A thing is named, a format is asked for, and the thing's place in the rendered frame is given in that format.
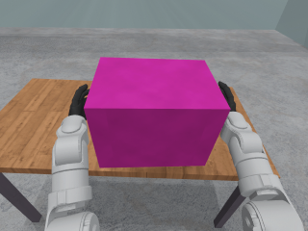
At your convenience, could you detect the left robot forearm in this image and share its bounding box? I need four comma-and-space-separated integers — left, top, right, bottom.
44, 115, 92, 231

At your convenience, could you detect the right robot upper arm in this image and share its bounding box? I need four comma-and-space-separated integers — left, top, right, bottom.
242, 200, 303, 231

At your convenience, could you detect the left robot hand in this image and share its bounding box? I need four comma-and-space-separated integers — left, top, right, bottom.
68, 84, 90, 120

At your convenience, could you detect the carton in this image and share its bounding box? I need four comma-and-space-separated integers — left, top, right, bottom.
84, 57, 231, 168

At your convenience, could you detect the table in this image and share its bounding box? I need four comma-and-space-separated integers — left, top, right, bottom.
0, 78, 281, 228

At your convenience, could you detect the left robot upper arm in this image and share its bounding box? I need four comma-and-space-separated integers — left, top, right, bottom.
46, 211, 100, 231

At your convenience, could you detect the right robot forearm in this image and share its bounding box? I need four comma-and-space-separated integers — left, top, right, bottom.
219, 112, 305, 231

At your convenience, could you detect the right robot hand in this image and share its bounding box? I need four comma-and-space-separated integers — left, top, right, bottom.
218, 81, 237, 112

